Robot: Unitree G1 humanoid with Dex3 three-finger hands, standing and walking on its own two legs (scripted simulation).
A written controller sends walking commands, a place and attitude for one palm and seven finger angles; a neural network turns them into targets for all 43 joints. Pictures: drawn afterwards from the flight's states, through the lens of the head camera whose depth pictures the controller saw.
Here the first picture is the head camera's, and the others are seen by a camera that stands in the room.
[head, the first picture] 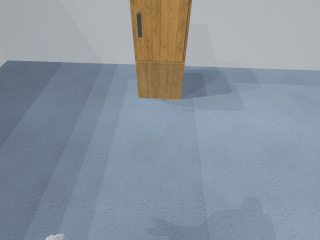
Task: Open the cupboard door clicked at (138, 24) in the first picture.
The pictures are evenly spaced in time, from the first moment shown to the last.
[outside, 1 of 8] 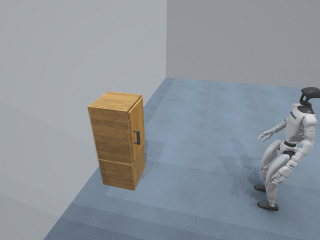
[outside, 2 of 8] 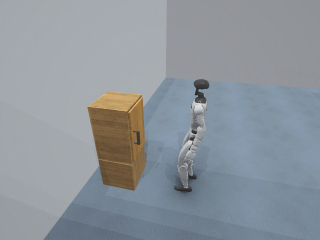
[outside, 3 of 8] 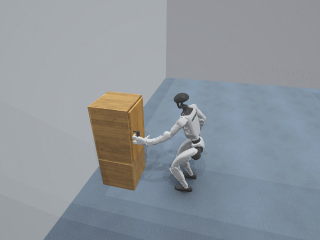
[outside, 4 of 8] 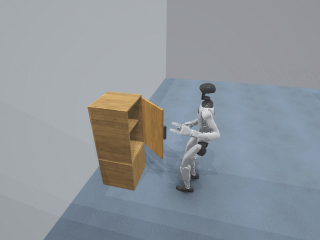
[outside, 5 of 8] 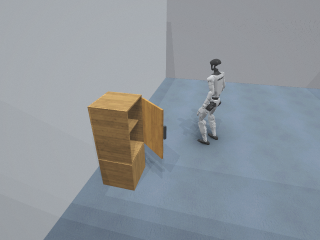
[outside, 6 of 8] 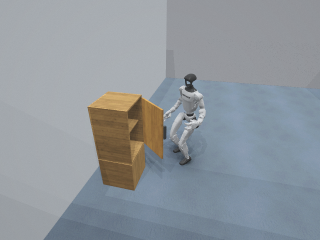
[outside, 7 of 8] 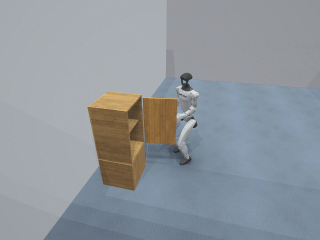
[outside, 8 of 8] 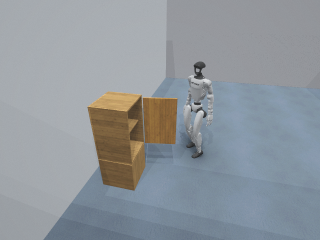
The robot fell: no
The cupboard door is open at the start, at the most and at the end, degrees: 0 100 100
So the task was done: yes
